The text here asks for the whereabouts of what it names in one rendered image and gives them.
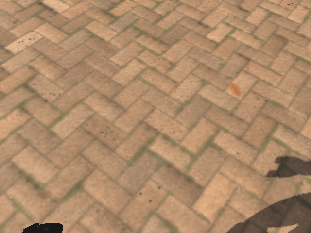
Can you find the left robot hand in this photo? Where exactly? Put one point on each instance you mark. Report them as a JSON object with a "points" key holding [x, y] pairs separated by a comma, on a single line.
{"points": [[44, 228]]}

